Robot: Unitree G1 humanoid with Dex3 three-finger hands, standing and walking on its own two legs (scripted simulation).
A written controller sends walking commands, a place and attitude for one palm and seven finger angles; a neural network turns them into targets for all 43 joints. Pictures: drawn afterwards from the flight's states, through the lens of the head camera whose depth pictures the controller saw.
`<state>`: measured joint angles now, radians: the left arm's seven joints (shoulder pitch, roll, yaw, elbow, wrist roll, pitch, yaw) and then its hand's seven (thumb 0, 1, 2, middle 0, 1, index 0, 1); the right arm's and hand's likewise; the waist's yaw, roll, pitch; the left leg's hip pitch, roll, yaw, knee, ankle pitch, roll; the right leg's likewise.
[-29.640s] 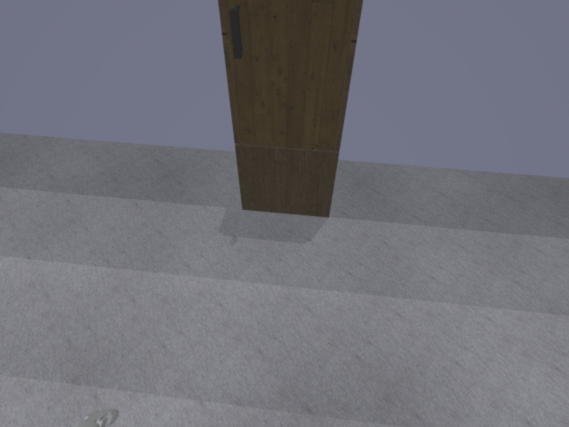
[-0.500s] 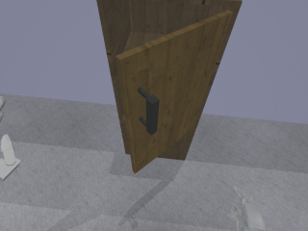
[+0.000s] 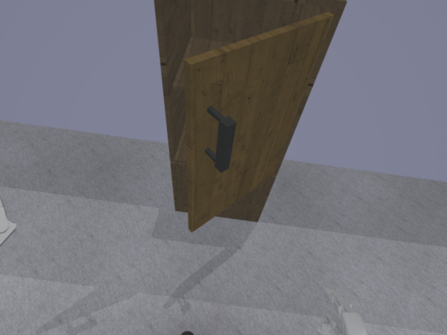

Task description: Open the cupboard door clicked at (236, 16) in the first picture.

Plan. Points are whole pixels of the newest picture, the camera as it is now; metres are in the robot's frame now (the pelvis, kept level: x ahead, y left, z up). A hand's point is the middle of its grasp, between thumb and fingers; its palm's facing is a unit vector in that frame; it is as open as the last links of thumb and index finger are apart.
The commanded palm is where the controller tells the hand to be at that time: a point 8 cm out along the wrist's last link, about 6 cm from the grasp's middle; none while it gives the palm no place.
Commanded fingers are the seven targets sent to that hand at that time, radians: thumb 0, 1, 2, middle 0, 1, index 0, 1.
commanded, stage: step back with the hand held close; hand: left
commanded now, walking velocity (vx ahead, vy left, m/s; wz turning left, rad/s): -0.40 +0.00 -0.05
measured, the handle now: (217, 140) +0.46 +0.06 +0.08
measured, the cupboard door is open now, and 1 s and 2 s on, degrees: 46 46 46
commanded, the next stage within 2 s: stop stepping back and stand still in 0.12 s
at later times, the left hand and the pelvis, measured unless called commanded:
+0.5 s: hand (28, 323) +0.11 +0.22 +0.14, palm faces +0.40 -0.81 -0.44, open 7.4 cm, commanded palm +0.05 +0.26 +0.17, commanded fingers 0.00 0.90 0.90 -0.20 -0.30 -0.20 -0.30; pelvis -0.11 -0.04 -0.01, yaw -3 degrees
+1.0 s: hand out of the picture +0.01 +0.24 +0.14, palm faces +0.39 -0.81 -0.43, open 7.4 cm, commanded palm -0.05 +0.28 +0.17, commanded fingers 0.00 0.90 0.90 -0.20 -0.30 -0.20 -0.30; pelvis -0.19 -0.02 +0.00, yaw -1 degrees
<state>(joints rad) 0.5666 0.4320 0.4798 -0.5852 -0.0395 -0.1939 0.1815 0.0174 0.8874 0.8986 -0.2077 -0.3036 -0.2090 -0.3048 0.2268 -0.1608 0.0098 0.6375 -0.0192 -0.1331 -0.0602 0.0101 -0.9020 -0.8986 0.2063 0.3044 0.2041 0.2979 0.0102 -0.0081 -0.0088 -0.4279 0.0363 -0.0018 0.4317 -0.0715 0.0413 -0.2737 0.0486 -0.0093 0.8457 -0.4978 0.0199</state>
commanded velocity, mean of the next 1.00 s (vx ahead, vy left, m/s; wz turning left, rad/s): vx -0.03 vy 0.03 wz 0.00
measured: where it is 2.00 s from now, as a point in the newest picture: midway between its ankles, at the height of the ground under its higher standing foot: outside the picture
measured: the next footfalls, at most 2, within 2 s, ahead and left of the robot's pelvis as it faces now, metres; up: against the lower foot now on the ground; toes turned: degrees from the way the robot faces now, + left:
right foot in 0.14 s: -0.15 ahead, -0.12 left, +0.00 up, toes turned -3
left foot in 0.38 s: -0.03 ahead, +0.04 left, +0.00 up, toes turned +0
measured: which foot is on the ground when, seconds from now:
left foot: down 0.00-0.18, up 0.20-0.36, down 0.38-0.62, up 0.64-0.80, down 0.82-1.00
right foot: up 0.00-0.12, down 0.14-1.00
